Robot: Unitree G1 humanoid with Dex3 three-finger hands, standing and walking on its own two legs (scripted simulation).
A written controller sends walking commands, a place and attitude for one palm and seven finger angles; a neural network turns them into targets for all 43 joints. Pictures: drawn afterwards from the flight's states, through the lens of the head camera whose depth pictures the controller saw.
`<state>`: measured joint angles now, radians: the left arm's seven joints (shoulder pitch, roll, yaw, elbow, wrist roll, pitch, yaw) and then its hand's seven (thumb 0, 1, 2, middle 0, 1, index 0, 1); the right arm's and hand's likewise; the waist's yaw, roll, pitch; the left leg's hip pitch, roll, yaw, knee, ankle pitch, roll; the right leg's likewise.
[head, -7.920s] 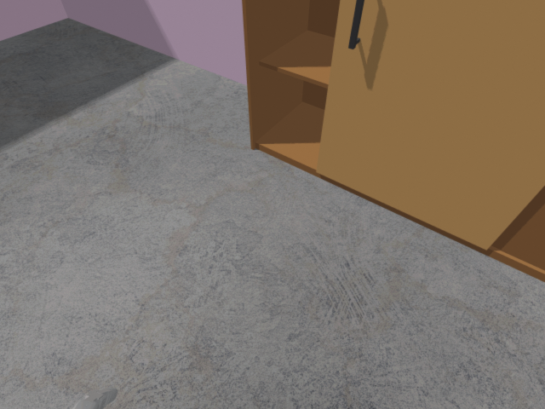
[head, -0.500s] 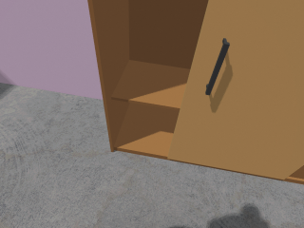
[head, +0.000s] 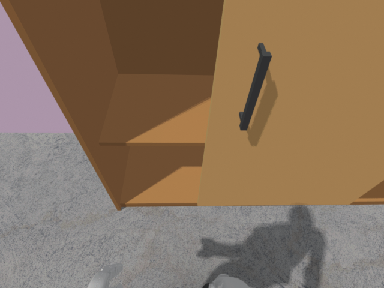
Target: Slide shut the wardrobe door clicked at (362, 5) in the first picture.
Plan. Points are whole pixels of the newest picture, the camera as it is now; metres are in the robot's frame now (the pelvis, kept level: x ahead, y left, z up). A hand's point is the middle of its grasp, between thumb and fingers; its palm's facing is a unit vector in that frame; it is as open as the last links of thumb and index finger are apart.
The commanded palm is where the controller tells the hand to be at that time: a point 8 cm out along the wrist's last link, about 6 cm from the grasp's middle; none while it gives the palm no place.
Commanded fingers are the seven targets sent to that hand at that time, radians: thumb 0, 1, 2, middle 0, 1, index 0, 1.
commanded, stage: come to a stop and stand still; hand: right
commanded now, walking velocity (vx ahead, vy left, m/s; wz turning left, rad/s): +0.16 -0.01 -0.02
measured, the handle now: (251, 91) +0.55 -0.17 +0.09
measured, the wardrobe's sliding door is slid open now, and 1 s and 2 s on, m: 0.41 0.41 0.41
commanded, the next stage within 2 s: look again from close up in 1.72 s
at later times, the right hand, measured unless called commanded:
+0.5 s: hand (262, 257) +0.21 -0.19 -0.15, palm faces +0.02 +0.96 -0.27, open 7.4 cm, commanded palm none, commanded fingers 0.00 -0.90 -0.90 0.20 0.30 0.20 0.30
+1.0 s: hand out of the picture +0.09 -0.20 -0.17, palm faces +0.08 +0.97 -0.23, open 7.4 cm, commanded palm none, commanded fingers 0.00 -0.90 -0.90 0.20 0.30 0.20 0.30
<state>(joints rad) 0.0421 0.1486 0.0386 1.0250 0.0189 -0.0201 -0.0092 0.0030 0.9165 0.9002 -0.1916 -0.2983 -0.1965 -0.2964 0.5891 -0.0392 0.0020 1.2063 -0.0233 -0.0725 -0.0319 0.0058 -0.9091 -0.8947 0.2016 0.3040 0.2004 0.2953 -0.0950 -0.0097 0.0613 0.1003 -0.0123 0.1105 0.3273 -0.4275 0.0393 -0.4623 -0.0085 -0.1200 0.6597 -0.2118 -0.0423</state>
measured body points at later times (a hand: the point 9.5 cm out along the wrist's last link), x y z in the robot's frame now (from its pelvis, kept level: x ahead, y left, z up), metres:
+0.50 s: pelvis +0.11 +0.02 +0.01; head +0.16 +0.03 +0.45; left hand +0.15 +0.26 -0.15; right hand +0.21 -0.24 -0.13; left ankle +0.13 +0.14 -0.71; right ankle +0.08 -0.08 -0.73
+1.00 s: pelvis +0.06 +0.00 +0.00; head +0.06 -0.01 +0.45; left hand +0.12 +0.24 -0.14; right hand +0.09 -0.25 -0.15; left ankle +0.13 +0.14 -0.73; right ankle +0.05 -0.13 -0.73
